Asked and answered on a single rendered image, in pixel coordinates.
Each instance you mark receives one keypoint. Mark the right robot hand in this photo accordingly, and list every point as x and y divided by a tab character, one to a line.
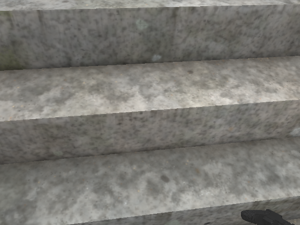
264	217

